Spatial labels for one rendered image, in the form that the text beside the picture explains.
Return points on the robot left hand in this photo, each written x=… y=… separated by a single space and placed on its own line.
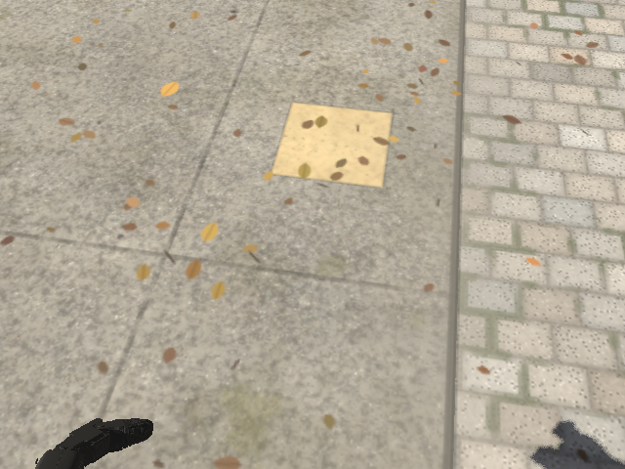
x=94 y=440

